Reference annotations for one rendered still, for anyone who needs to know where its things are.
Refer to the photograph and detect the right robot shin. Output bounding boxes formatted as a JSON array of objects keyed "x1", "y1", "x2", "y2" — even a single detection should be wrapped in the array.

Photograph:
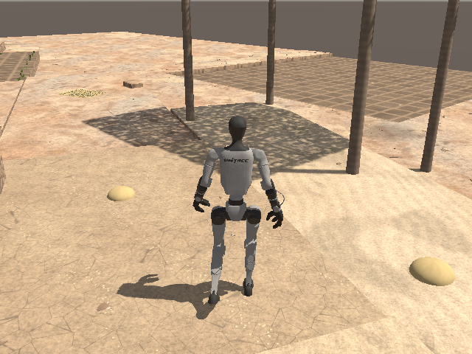
[{"x1": 245, "y1": 240, "x2": 257, "y2": 287}]

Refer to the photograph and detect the robot left upper arm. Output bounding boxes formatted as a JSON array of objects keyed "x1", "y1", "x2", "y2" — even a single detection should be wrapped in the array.
[{"x1": 200, "y1": 147, "x2": 221, "y2": 187}]

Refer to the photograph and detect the robot right hand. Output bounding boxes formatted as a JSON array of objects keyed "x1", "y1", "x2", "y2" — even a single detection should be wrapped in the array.
[{"x1": 266, "y1": 210, "x2": 283, "y2": 229}]

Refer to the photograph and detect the robot left forearm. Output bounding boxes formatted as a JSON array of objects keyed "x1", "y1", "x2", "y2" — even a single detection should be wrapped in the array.
[{"x1": 194, "y1": 177, "x2": 207, "y2": 202}]

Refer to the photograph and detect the right robot foot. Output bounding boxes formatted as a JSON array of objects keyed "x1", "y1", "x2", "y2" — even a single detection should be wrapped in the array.
[{"x1": 243, "y1": 278, "x2": 254, "y2": 296}]

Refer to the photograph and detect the robot right forearm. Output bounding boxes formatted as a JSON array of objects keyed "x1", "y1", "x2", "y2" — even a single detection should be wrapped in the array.
[{"x1": 265, "y1": 179, "x2": 281, "y2": 212}]

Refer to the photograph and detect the robot left hand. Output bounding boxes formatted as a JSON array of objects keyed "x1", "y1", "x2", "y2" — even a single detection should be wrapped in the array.
[{"x1": 193, "y1": 199, "x2": 210, "y2": 212}]

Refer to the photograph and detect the robot right upper arm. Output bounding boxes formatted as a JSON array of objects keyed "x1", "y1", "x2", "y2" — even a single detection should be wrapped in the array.
[{"x1": 252, "y1": 148, "x2": 273, "y2": 190}]

